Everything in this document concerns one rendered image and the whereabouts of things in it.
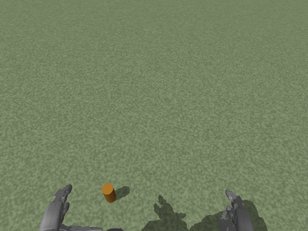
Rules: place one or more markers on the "left robot hand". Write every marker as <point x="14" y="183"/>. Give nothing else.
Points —
<point x="55" y="212"/>

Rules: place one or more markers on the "right robot hand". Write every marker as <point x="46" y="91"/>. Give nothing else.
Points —
<point x="241" y="218"/>

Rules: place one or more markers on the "can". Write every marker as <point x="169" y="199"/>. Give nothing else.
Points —
<point x="109" y="192"/>

